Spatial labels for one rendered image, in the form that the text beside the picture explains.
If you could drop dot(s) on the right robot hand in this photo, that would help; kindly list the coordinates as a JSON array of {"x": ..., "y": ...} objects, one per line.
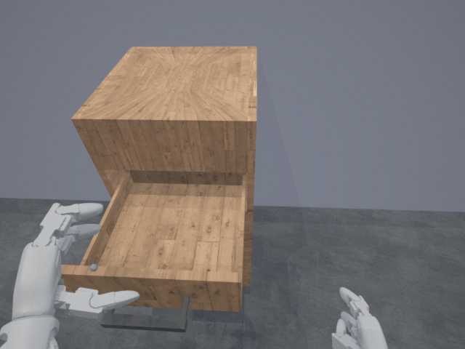
[{"x": 366, "y": 332}]

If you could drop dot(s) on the robot left forearm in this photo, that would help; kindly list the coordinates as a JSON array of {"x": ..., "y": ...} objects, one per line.
[{"x": 30, "y": 332}]

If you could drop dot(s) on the cabinet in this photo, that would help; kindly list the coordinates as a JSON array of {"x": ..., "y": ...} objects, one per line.
[{"x": 182, "y": 109}]

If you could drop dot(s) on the drawer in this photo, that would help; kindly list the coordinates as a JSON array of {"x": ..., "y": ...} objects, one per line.
[{"x": 168, "y": 234}]

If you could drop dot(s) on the left robot hand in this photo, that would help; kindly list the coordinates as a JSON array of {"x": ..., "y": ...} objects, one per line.
[{"x": 36, "y": 288}]

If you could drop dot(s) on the handle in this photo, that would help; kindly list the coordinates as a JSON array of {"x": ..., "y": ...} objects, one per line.
[{"x": 141, "y": 322}]

